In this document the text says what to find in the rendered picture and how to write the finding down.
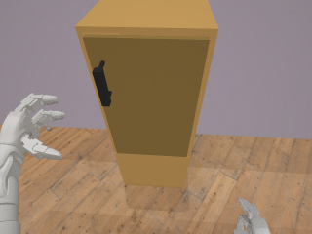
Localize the robot left hand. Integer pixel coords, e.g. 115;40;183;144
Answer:
0;93;66;160

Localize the cupboard door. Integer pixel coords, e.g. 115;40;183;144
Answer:
82;34;210;157

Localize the robot right hand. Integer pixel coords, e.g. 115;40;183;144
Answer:
233;197;271;234

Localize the robot left forearm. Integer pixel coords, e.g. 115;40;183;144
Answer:
0;144;25;234

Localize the handle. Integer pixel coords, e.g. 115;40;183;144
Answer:
92;60;112;107

